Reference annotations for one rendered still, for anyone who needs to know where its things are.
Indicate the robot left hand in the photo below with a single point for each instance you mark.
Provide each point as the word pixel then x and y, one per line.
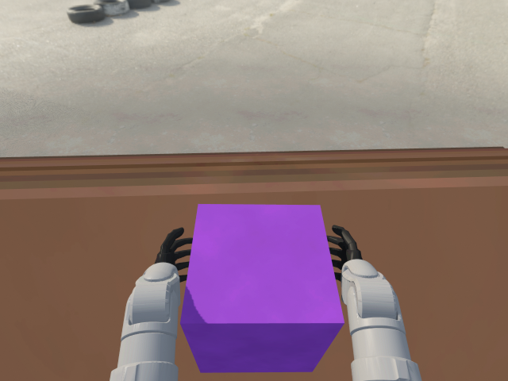
pixel 167 252

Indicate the robot left forearm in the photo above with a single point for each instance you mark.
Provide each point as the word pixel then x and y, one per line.
pixel 147 351

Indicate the robot right hand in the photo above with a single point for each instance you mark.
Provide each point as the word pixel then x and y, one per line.
pixel 347 244

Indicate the robot right forearm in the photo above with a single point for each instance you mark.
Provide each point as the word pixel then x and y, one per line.
pixel 380 348

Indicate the carton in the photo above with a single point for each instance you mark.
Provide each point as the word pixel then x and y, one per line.
pixel 261 294

